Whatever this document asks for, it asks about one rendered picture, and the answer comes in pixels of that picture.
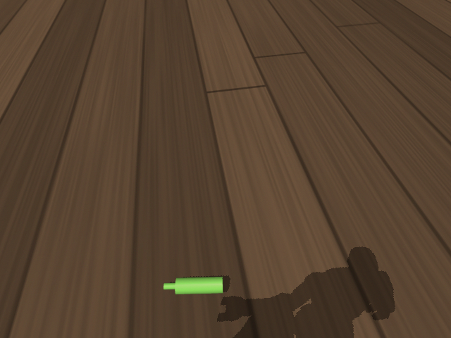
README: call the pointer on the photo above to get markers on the bottle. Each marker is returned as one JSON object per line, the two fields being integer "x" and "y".
{"x": 196, "y": 285}

